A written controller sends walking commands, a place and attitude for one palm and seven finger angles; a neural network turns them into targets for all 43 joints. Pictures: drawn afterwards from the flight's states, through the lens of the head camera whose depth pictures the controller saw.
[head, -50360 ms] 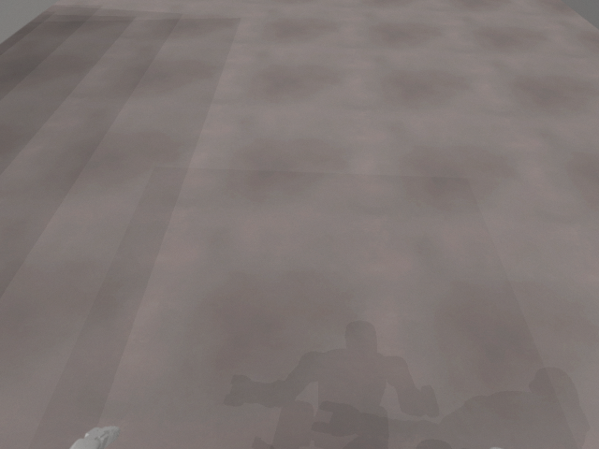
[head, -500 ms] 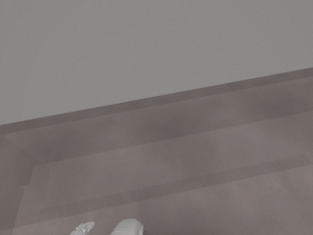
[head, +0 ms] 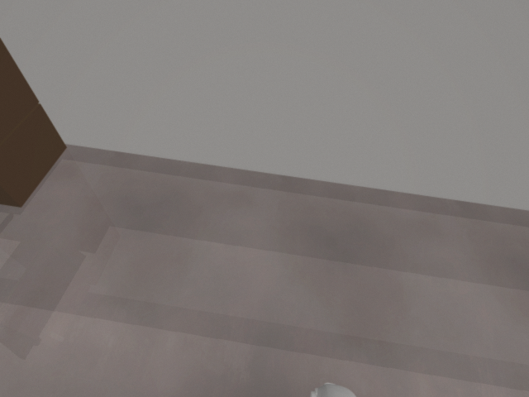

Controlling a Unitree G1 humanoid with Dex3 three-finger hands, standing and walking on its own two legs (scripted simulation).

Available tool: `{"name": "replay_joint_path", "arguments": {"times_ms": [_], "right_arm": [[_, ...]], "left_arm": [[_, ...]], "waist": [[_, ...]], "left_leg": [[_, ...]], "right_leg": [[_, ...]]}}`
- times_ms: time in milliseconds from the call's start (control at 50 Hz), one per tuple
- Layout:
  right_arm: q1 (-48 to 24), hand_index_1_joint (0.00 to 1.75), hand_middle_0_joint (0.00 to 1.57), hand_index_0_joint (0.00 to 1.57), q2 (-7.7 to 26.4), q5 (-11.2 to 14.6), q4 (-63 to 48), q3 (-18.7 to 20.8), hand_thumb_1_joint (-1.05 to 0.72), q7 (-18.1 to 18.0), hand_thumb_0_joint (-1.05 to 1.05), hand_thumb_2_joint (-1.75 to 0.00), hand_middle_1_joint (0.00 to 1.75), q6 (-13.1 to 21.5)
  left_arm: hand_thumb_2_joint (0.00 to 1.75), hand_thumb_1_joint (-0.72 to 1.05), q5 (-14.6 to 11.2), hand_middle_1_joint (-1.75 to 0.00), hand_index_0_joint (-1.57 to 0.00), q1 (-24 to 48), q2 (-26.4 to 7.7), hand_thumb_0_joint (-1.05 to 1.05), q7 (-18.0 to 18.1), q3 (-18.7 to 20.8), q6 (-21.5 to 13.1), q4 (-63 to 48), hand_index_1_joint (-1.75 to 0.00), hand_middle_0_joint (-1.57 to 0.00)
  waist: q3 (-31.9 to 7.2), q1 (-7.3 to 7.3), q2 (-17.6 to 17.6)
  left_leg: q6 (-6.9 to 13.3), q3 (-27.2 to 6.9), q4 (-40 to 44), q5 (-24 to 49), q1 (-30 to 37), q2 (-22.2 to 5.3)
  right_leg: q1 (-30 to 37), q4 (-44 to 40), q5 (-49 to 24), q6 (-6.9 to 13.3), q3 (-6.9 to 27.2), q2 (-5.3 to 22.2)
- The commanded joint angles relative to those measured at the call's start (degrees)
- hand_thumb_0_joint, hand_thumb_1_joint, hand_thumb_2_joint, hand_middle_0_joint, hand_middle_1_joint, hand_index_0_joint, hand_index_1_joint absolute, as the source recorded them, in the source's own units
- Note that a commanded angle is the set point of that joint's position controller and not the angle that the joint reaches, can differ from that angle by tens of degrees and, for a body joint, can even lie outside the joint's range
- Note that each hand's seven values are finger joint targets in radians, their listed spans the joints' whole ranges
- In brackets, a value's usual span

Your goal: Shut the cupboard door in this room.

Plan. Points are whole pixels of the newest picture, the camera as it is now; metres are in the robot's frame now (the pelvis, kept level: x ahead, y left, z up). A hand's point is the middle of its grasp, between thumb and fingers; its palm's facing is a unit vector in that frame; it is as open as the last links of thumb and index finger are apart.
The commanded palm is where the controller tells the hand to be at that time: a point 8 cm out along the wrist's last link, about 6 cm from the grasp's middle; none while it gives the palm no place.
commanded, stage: walk to a spot facing it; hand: left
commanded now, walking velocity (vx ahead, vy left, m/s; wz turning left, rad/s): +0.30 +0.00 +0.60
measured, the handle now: out of the picture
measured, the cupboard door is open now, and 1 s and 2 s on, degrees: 88 88 88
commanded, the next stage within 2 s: turn to face it in 1.52 s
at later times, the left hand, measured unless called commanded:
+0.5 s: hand out of the picture +0.08 +0.16 -0.16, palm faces +0.37 -0.90 -0.23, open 7.4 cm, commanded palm none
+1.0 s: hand (113, 281) +0.33 +0.32 -0.16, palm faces +0.49 -0.85 -0.16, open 7.4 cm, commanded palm none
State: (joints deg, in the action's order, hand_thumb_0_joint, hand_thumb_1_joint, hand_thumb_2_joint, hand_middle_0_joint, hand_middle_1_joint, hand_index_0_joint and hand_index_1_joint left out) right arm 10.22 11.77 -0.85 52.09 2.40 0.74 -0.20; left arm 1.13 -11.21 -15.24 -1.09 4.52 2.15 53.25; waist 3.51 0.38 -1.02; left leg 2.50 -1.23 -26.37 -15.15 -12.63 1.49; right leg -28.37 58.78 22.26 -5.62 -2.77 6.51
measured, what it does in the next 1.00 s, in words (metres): walks ahead, turning left: right foot, then left foot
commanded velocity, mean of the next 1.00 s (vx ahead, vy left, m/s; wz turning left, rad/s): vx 0.34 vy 0.00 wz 0.40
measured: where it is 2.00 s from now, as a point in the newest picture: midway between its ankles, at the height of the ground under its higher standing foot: (191, 260)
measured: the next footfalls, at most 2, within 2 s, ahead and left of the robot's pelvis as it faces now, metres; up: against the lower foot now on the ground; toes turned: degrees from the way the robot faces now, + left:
right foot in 0.20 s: +0.13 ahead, -0.15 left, +0.00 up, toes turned +1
left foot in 0.64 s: +0.27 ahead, +0.17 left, +0.00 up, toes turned +32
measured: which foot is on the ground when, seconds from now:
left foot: down 0.00-0.20, up 0.22-0.62, down 0.64-1.00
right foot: up 0.00-0.18, down 0.20-0.66, up 0.68-1.00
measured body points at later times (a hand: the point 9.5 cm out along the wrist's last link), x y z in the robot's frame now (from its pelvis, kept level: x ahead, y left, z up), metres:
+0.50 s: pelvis +0.14 -0.02 +0.00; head +0.19 -0.02 +0.45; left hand +0.06 +0.20 -0.14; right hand +0.30 -0.25 -0.15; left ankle +0.15 +0.14 -0.67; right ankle +0.09 -0.16 -0.74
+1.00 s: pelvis +0.33 +0.12 +0.00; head +0.35 +0.14 +0.45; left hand +0.30 +0.37 -0.15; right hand +0.48 -0.09 -0.14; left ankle +0.23 +0.15 -0.74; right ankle +0.50 +0.03 -0.68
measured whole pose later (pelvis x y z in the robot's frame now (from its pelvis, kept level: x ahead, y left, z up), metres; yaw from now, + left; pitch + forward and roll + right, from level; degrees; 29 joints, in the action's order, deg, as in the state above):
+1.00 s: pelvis +0.33 +0.12 +0.00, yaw +29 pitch +0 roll +0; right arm 16.1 10.3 -0.4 58.0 3.1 -0.3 4.4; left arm 1.6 -8.2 -11.3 -1.6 3.0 -0.9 55.2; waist 2.6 -0.4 -2.2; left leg 4.1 3.7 -18.8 -16.3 -3.0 3.2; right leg -36.3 54.1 9.0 -4.9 -4.8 9.4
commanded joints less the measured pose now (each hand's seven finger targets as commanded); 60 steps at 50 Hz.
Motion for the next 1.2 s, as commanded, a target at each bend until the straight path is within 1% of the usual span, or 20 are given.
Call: {"name": "replay_joint_path", "arguments": {"times_ms": [0,80,140,180,200,280,340,500,580,600,620,640,680,760,1020,1100,1120,1140,1160,1180], "right_arm": [[4.76,0.30,0.20,0.20,12.38,-0.30,-2.16,3.88,-0.90,-0.78,0.00,-0.90,0.30,1.51],[4.85,0.30,0.20,0.20,12.31,-0.54,-1.74,4.25,-0.90,-0.78,0.00,-0.90,0.30,1.47],[1.03,0.30,0.20,0.20,10.69,-0.20,-2.31,4.02,-0.90,-0.95,0.00,-0.90,0.30,1.39],[-0.43,0.30,0.20,0.20,4.93,0.37,-5.29,2.83,-0.90,-0.36,0.00,-0.90,0.30,2.17],[-1.31,0.30,0.20,0.20,8.36,-0.30,-5.71,3.67,-0.90,0.09,0.00,-0.90,0.30,1.80],[0.05,0.30,0.20,0.20,5.03,-0.78,-1.24,3.56,-0.90,2.12,0.00,-0.90,0.30,0.13],[0.31,0.30,0.20,0.20,3.41,-0.52,-0.53,3.37,-0.90,2.53,0.00,-0.90,0.30,-0.54],[-11.96,0.30,0.20,0.20,1.29,-0.67,-4.67,0.70,-0.90,3.62,0.00,-0.90,0.30,0.60],[-0.27,0.30,0.20,0.20,4.65,-1.04,-2.29,1.53,-0.90,2.15,0.00,-0.90,0.30,2.00],[8.70,0.30,0.20,0.20,8.44,-1.19,-0.17,2.71,-0.90,1.37,0.00,-0.90,0.30,2.08],[16.29,0.30,0.20,0.20,16.72,-1.50,1.37,4.78,-0.90,0.56,0.00,-0.90,0.30,2.22],[18.52,0.30,0.20,0.20,20.92,-0.18,2.21,5.69,-0.90,-0.06,0.00,-0.90,0.30,2.31],[10.62,0.30,0.20,0.20,16.97,0.23,0.93,4.76,-0.90,-1.29,0.00,-0.90,0.30,3.11],[4.33,0.30,0.20,0.20,7.94,-0.05,1.23,2.00,-0.90,-1.21,0.00,-0.90,0.30,4.71],[14.20,0.30,0.20,0.20,5.83,-0.27,6.41,2.10,-0.90,-1.79,0.00,-0.90,0.30,5.26],[12.12,0.30,0.20,0.20,7.73,-0.12,7.77,2.36,-0.90,-2.10,0.00,-0.90,0.30,4.88],[12.36,0.30,0.20,0.20,6.80,0.30,7.77,2.21,-0.90,-1.75,0.00,-0.90,0.30,4.97],[14.73,0.30,0.20,0.20,3.53,1.14,6.65,1.70,-0.90,-1.19,0.00,-0.90,0.30,5.26],[14.12,0.30,0.20,0.20,3.25,1.28,5.58,1.69,-0.90,-1.27,0.00,-0.90,0.30,4.85],[12.87,0.30,0.20,0.20,2.65,0.85,6.15,2.19,-0.90,-0.97,0.00,-0.90,0.30,4.28]], "left_arm": [[0.90,0.90,-0.04,-0.30,-0.20,5.59,-3.78,0.00,-0.56,0.31,-2.41,-7.34,-0.30,-0.20],[0.90,0.90,-0.19,-0.30,-0.20,6.77,-2.99,0.00,-0.86,0.05,-3.20,-8.42,-0.30,-0.20],[0.90,0.90,-0.11,-0.30,-0.20,-3.29,-4.01,0.00,-0.71,0.91,-4.22,-5.45,-0.30,-0.20],[0.90,0.90,0.33,-0.30,-0.20,-15.10,-13.88,0.00,0.71,3.04,-4.85,-2.95,-0.30,-0.20],[0.90,0.90,-0.19,-0.30,-0.20,-13.32,-13.43,0.00,1.17,2.72,-4.78,-3.53,-0.30,-0.20],[0.90,0.90,0.16,-0.30,-0.20,-3.40,-4.24,0.00,1.59,0.64,-6.17,-3.95,-0.30,-0.20],[0.90,0.90,0.33,-0.30,-0.20,-6.48,-2.91,0.00,1.67,0.33,-6.89,-1.77,-0.30,-0.20],[0.90,0.90,0.44,-0.30,-0.20,-13.77,-4.65,0.00,1.69,0.22,-7.02,2.45,-0.30,-0.20],[0.90,0.90,-0.12,-0.30,-0.20,-11.81,-8.54,0.00,1.55,0.35,-6.91,2.69,-0.30,-0.20],[0.90,0.90,-0.42,-0.30,-0.20,-10.34,-8.49,0.00,1.13,0.22,-6.94,2.06,-0.30,-0.20],[0.90,0.90,-0.88,-0.30,-0.20,-10.94,-4.79,0.00,0.05,0.14,-6.69,0.34,-0.30,-0.20],[0.90,0.90,-1.12,-0.30,-0.20,-6.83,-3.42,0.00,-0.05,-0.15,-6.67,-2.29,-0.30,-0.20],[0.90,0.90,-1.00,-0.30,-0.20,-3.20,-2.82,0.00,0.84,-0.24,-6.26,-1.47,-0.30,-0.20],[0.90,0.90,0.70,-0.30,-0.20,-9.28,0.33,0.00,0.22,-0.67,-4.39,2.91,-0.30,-0.20],[0.90,0.90,0.08,-0.30,-0.20,9.98,0.67,0.00,-0.77,-1.49,-4.61,-4.18,-0.30,-0.20],[0.90,0.90,0.05,-0.30,-0.20,-1.97,-1.19,0.00,-0.47,-0.57,-5.55,-1.29,-0.30,-0.20],[0.90,0.90,0.51,-0.30,-0.20,-10.73,-4.06,0.00,-0.08,0.25,-6.38,1.47,-0.30,-0.20],[0.90,0.90,1.22,-0.30,-0.20,-19.76,-10.03,0.00,0.80,1.96,-6.91,4.14,-0.30,-0.20],[0.90,0.90,-0.06,-0.30,-0.20,-20.36,-12.43,0.00,0.85,1.95,-6.44,5.00,-0.30,-0.20],[0.90,0.90,-0.17,-0.30,-0.20,-13.84,-10.60,0.00,0.81,1.84,-6.29,3.50,-0.30,-0.20]], "waist": [[-2.32,-2.96,9.46],[-3.02,-2.67,11.01],[-5.29,3.16,6.61],[-9.33,8.37,-19.92],[-6.53,6.66,-13.77],[1.73,0.38,-6.07],[1.00,0.02,-7.88],[2.55,3.45,-8.28],[-6.87,-3.08,-7.92],[-13.55,-8.01,-4.43],[-20.06,-10.39,11.51],[-21.12,-10.82,14.69],[-15.96,-7.35,7.84],[-6.23,-0.13,4.89],[2.42,-3.39,6.92],[-3.46,3.42,5.41],[-8.26,7.00,0.01],[-16.38,9.37,-13.98],[-15.77,7.33,-11.45],[-11.95,5.80,-7.99]], "left_leg": [[8.03,-17.86,11.60,-0.08,7.05,-13.86],[7.46,-19.72,8.76,0.80,3.76,-12.27],[3.85,-16.80,-2.69,-0.72,-10.41,-7.36],[-2.07,-1.90,-31.12,-20.90,-31.08,2.46],[-2.01,-4.17,-39.44,-18.63,-31.97,-1.35],[-3.65,-1.76,-45.78,-0.45,-27.19,-6.80],[-4.65,0.86,-42.36,3.26,-28.16,-6.59],[-2.62,8.58,-16.09,4.04,-23.43,-5.15],[1.45,12.19,-7.98,0.64,-1.88,1.01],[3.16,9.44,-3.95,4.32,15.27,-0.33],[8.23,-13.02,-2.59,9.37,30.91,-16.26],[12.62,-27.72,4.16,21.82,34.13,-25.99],[12.41,-21.61,5.06,20.94,24.10,-25.14],[7.55,-5.75,9.19,21.24,5.01,-15.69],[7.09,-4.39,11.52,31.00,13.01,-14.65],[4.83,-2.87,-2.62,43.87,11.34,-13.21],[2.84,-1.93,-15.54,39.14,3.03,-10.11],[0.12,3.16,-35.98,10.36,-11.97,-1.18],[-0.17,-0.16,-49.50,-16.25,-18.78,1.59],[0.57,-3.24,-53.80,-12.56,-20.09,-2.21]], "right_leg": [[-6.57,-7.56,-0.59,-0.23,0.46,-0.39],[1.30,-18.68,0.05,0.12,-1.50,-2.87],[24.35,-33.26,-6.88,1.23,-2.44,-4.09],[41.41,-46.75,8.25,9.42,27.74,23.06],[34.04,-49.37,16.50,12.11,30.67,24.89],[19.20,-48.76,3.64,7.64,7.19,15.76],[23.27,-47.43,-11.38,7.35,-2.27,12.93],[31.15,-44.29,-32.97,7.89,-12.77,13.16],[30.15,-24.13,-54.53,6.94,-16.24,14.41],[20.95,-9.66,-47.48,5.15,-16.40,13.06],[2.34,10.10,-7.09,1.89,-14.68,3.60],[-9.18,19.39,10.69,1.88,-6.35,-0.36],[-13.08,23.46,4.01,2.53,1.11,3.39],[-4.13,12.15,-3.33,1.58,0.17,4.57],[-6.79,-17.95,-13.63,2.93,-2.92,0.60],[13.75,-27.37,-12.69,6.00,-5.03,-3.74],[29.09,-30.15,-15.24,7.37,-2.04,-1.77],[44.58,-33.62,-20.35,12.64,19.51,15.88],[42.05,-40.28,-21.06,17.16,31.06,23.69],[34.00,-43.01,-3.97,16.20,28.81,22.13]]}}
